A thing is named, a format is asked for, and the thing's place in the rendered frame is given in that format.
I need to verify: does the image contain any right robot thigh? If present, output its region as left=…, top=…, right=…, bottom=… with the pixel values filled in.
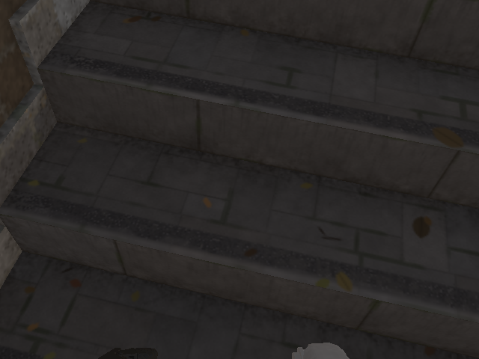
left=292, top=343, right=349, bottom=359

